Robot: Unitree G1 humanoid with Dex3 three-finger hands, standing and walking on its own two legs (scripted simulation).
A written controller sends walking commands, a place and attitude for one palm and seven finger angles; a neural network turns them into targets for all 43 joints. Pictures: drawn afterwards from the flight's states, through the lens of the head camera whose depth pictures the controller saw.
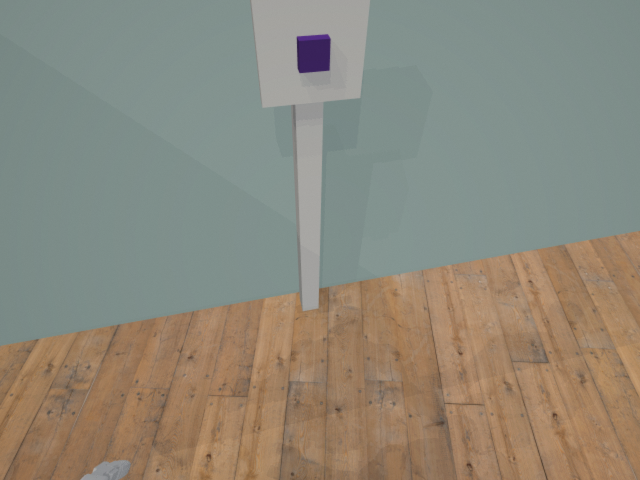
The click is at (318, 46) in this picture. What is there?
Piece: button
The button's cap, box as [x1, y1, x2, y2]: [297, 34, 330, 72]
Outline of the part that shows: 327,34 297,36 297,63 299,72 329,70 330,38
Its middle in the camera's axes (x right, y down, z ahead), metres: -0.02 -0.33 +0.69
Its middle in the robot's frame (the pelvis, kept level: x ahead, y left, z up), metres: +0.76 +0.05 +0.18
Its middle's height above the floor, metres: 0.94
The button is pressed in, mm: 0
